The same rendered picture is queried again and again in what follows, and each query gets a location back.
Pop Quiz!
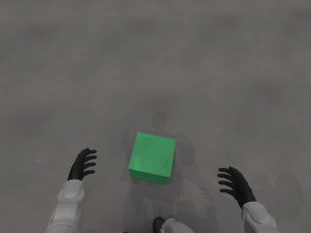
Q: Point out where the right robot foot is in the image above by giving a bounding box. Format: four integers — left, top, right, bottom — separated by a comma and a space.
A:
153, 216, 165, 233

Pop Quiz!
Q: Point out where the right robot hand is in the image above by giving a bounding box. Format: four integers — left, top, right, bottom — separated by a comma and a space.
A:
217, 166, 257, 209

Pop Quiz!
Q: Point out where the robot left forearm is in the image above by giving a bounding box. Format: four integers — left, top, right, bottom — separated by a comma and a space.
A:
44, 179, 86, 233

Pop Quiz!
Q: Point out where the left robot hand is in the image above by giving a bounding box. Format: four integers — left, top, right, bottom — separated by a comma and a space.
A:
67, 148, 97, 181

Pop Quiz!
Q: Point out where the carton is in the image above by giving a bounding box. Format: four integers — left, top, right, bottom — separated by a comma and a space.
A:
128, 132, 176, 185

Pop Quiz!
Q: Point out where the robot right forearm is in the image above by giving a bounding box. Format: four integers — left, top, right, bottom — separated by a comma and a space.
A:
241, 201, 279, 233

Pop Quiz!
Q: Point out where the right robot thigh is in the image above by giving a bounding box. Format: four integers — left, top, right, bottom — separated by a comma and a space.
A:
159, 221, 194, 233

